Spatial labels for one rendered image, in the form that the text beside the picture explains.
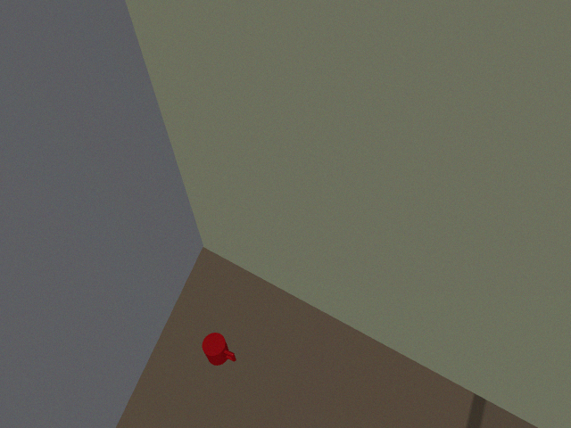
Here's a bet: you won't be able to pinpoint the mug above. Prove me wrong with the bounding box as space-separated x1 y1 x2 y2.
203 333 236 366

